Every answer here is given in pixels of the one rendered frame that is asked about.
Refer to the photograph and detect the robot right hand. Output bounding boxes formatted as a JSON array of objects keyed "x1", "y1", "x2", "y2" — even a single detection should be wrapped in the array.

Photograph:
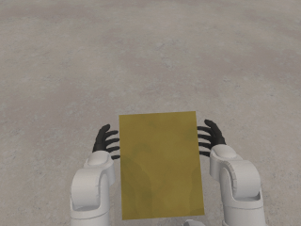
[{"x1": 197, "y1": 120, "x2": 227, "y2": 157}]

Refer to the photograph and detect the robot left hand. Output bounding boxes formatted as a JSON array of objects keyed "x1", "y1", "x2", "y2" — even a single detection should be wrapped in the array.
[{"x1": 92, "y1": 123, "x2": 120, "y2": 160}]

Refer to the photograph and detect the right robot forearm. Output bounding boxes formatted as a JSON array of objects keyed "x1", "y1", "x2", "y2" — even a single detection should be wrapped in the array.
[{"x1": 209, "y1": 144, "x2": 268, "y2": 226}]

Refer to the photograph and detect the left robot forearm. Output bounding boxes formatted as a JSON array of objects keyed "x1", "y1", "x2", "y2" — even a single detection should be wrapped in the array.
[{"x1": 70, "y1": 151, "x2": 116, "y2": 226}]

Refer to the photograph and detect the carton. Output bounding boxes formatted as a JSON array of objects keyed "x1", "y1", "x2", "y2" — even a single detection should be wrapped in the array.
[{"x1": 119, "y1": 111, "x2": 205, "y2": 220}]

